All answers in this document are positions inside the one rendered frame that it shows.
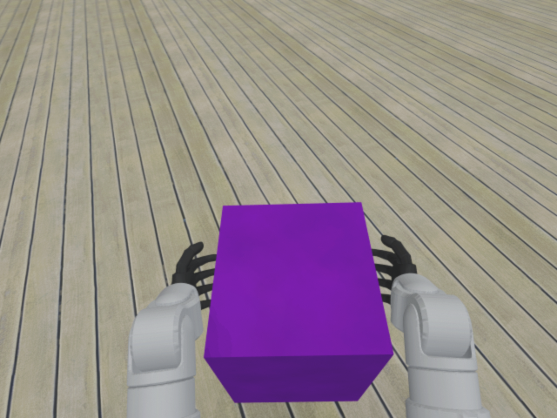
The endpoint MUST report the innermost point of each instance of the right robot forearm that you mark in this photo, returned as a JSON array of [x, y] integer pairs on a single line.
[[439, 349]]

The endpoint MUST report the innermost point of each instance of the right robot hand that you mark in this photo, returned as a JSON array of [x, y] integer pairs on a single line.
[[401, 260]]

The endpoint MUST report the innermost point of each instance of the left robot forearm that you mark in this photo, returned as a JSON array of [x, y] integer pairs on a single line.
[[161, 355]]

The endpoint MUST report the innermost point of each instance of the left robot hand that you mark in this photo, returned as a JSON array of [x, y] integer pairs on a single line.
[[186, 267]]

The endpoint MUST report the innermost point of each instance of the carton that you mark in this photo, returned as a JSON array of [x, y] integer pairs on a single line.
[[296, 311]]

